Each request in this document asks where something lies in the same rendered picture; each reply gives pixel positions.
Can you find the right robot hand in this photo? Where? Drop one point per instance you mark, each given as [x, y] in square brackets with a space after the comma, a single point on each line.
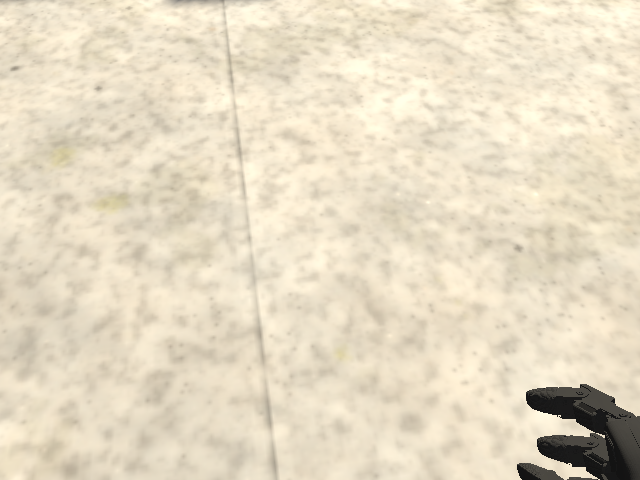
[615, 457]

